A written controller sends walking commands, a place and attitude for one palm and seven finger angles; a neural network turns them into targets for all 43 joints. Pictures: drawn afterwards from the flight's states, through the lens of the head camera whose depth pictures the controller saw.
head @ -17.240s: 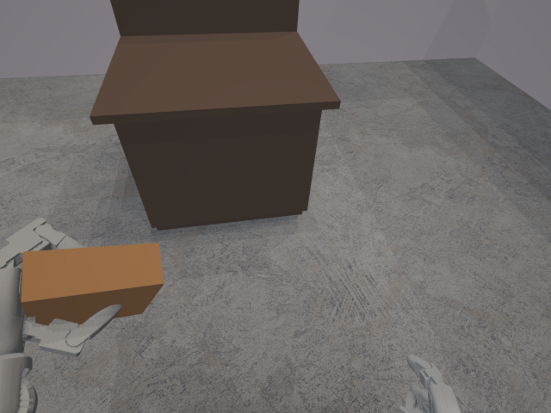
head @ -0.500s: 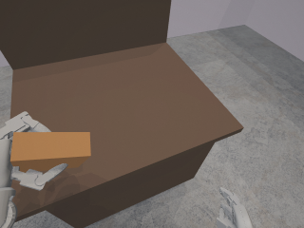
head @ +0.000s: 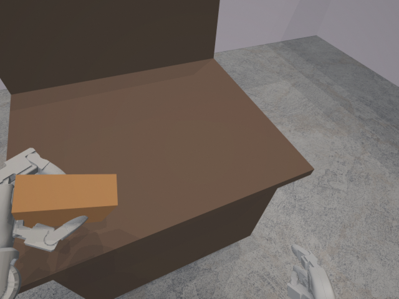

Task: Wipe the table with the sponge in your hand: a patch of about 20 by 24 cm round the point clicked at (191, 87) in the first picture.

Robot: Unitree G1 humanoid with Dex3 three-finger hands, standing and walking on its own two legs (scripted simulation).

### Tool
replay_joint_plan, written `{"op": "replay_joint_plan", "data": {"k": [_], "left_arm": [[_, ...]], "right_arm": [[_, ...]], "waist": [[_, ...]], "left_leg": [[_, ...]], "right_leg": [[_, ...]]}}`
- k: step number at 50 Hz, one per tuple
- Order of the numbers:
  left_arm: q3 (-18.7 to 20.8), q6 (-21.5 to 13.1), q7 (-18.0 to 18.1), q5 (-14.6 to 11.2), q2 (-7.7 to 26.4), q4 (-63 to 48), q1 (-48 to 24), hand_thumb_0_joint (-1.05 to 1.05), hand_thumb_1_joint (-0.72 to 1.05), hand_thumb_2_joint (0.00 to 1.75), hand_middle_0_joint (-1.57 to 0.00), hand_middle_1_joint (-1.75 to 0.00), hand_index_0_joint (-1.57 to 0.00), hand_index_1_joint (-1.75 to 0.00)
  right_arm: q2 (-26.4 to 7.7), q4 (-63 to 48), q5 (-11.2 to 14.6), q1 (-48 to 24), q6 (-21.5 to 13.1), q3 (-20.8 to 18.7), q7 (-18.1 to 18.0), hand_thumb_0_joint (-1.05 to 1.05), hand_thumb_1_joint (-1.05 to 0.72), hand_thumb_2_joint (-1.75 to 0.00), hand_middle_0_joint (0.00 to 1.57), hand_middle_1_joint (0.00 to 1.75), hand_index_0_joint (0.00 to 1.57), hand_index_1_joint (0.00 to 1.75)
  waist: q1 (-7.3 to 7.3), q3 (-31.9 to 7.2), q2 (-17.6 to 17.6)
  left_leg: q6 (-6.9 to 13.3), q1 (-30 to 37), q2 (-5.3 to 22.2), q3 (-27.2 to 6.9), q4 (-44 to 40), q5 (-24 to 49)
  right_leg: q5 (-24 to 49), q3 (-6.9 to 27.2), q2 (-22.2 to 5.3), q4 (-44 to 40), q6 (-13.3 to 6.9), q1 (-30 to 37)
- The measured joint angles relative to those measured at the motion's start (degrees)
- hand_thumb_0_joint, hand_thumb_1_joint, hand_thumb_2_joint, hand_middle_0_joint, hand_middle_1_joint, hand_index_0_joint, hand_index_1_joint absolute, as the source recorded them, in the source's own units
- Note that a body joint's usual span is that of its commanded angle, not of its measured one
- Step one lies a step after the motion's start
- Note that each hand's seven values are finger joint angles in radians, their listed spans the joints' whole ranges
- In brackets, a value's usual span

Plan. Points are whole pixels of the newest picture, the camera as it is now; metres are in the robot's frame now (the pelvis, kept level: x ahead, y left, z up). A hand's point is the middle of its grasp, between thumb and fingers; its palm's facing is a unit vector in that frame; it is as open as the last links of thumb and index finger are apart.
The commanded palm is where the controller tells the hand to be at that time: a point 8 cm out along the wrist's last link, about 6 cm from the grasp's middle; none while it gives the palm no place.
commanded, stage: shuffle to correct the standing spot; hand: left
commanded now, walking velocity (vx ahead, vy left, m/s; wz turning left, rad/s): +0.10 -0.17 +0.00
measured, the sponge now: (81, 201) +0.23 +0.21 +0.13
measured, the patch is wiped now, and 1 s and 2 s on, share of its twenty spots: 0.00 0.00 0.00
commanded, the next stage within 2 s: come to a stop and stand still in 1.68 s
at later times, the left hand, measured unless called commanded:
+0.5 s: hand (102, 184) +0.24 +0.18 +0.16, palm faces +0.32 -0.86 -0.40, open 9.2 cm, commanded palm +0.19 +0.22 +0.17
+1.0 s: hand (134, 193) +0.24 +0.13 +0.15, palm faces +0.32 -0.86 -0.40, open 9.2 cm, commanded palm +0.19 +0.17 +0.17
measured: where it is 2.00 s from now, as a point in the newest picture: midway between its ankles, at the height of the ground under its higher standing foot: outside the picture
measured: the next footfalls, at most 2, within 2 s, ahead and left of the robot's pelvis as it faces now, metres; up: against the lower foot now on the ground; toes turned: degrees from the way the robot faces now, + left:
left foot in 1.26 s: +0.07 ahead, -0.08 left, +0.00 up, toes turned +3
right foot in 1.50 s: +0.12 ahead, -0.28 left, +0.00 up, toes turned -1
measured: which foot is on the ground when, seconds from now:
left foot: down 0.00-1.00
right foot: down 0.00-1.00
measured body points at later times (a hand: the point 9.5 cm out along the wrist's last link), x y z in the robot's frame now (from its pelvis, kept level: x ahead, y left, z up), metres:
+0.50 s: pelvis +0.03 -0.06 -0.01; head +0.04 -0.05 +0.44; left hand +0.22 +0.22 +0.18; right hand +0.20 -0.29 -0.08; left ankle +0.03 +0.07 -0.74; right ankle +0.01 -0.11 -0.74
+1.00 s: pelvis +0.02 -0.11 -0.01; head +0.03 -0.10 +0.44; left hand +0.22 +0.18 +0.17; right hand +0.19 -0.34 -0.09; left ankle +0.03 +0.06 -0.74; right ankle +0.01 -0.11 -0.74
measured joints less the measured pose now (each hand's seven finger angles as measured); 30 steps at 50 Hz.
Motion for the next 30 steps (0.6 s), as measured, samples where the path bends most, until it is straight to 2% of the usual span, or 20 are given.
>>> {"op": "replay_joint_plan", "data": {"k": [6, 13, 26, 30], "left_arm": [[0.93, 0.38, -0.05, -0.17, 0.72, -0.07, -0.88, -0.01, -0.42, 1.01, -0.84, -1.33, -0.85, -1.34], [0.38, 1.6, -0.42, -0.37, 0.11, 0.18, -0.7, -0.01, -0.42, 1.01, -0.84, -1.33, -0.85, -1.34], [1.78, 2.71, -0.98, -2.56, 1.38, -2.96, 1.5, -0.01, -0.42, 1.01, -0.84, -1.33, -0.84, -1.34], [1.84, 3.07, -0.71, -3.02, 0.99, -3.0, 1.5, -0.01, -0.42, 1.01, -0.84, -1.34, -0.84, -1.34]], "right_arm": [[1.08, -0.27, -0.12, 0.4, 0.52, 0.34, 0.25, 0.02, -0.91, -0.9, 0.2, 0.3, 0.2, 0.3], [1.55, -0.67, 0.01, 0.81, 1.25, 0.54, 0.76, 0.02, -0.91, -0.9, 0.2, 0.3, 0.2, 0.3], [-0.43, -0.95, 0.61, 0.12, 2.23, -1.25, 0.29, 0.02, -0.91, -0.9, 0.2, 0.3, 0.2, 0.3], [-0.99, -0.58, 0.92, 0.05, 2.78, -1.83, 0.23, 0.02, -0.91, -0.9, 0.2, 0.3, 0.2, 0.3]], "waist": [[-0.05, -0.5, -0.43], [-0.67, -0.87, 0.07], [-1.58, -0.94, 0.9], [-1.9, -1.46, 0.97]], "left_leg": [[-0.52, 0.41, 0.04, 0.19, -0.5, -0.08], [-1.73, -0.2, 1.31, -0.44, 1.07, -1.4], [-4.83, -2.18, 4.69, -1.88, 7.42, -5.8], [-4.33, -3.03, 5.42, -2.41, 10.19, -7.06]], "right_leg": [[-0.97, 0.23, 0.03, 1.17, -0.5, -0.43], [-1.81, -0.32, 1.29, 1.31, -1.78, -0.34], [-5.13, -1.51, 4.55, 4.59, -5.17, -0.92], [-6.29, -1.92, 5.33, 5.82, -6.09, -0.95]]}}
